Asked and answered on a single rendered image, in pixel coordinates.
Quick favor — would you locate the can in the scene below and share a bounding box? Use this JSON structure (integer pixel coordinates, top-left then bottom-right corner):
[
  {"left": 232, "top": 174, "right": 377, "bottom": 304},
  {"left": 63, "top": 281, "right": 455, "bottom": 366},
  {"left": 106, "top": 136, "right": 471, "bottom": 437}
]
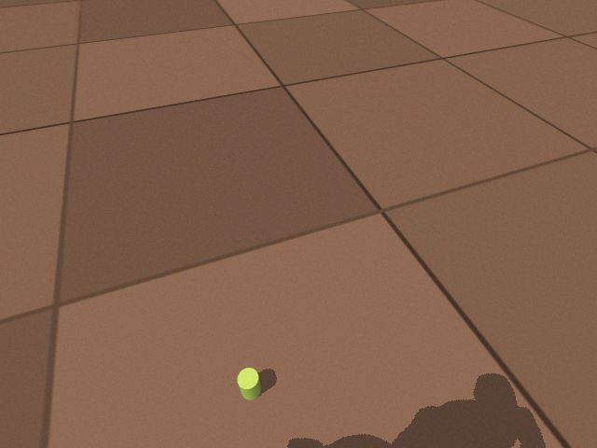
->
[{"left": 237, "top": 368, "right": 261, "bottom": 400}]

